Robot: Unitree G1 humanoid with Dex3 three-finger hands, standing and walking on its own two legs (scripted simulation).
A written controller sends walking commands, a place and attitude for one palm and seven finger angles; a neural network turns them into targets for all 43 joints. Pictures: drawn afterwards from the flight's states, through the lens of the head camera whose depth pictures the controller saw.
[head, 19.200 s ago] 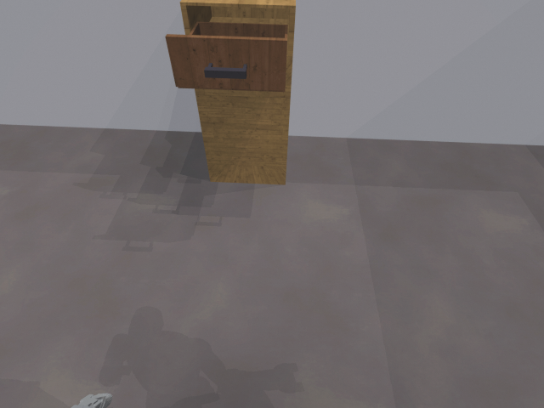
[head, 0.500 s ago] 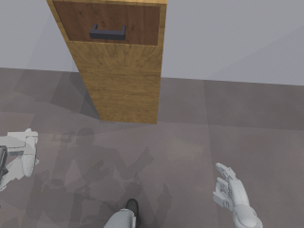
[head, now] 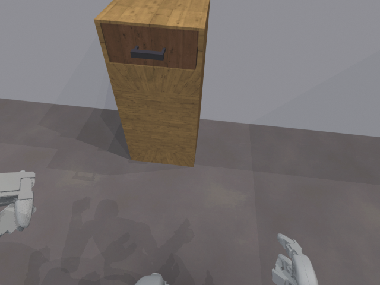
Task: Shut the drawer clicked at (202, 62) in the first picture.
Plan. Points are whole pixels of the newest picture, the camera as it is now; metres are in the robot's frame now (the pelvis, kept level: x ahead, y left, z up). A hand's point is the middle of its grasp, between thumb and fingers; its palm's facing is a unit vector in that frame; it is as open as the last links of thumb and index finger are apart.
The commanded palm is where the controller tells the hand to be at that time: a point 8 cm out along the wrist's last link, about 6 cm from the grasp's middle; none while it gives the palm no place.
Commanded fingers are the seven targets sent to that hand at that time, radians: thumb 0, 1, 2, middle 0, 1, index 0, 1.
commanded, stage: stop stepping back and stand still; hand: left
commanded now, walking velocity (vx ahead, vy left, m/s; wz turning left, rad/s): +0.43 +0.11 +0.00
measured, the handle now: (148, 51) +0.90 +0.22 +0.03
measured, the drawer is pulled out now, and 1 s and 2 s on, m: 0.00 0.00 0.00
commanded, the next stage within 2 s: let the arm hang, fingers relaxed in 0.68 s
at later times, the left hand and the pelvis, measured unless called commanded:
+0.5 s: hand out of the picture +0.10 +0.23 +0.19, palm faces +0.44 -0.72 -0.53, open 3.2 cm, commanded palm +0.04 +0.27 +0.19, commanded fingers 0.00 0.90 0.90 -1.40 -1.60 -1.40 -1.60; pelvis -0.08 -0.02 -0.01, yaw +2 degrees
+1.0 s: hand out of the picture +0.06 +0.19 -0.09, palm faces +0.12 -0.95 -0.30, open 3.0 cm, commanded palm none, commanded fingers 0.00 0.90 0.90 -0.92 -1.08 -0.92 -1.08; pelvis -0.08 -0.02 -0.01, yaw +7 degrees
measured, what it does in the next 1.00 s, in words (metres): steps on the spot: left foot, then left foot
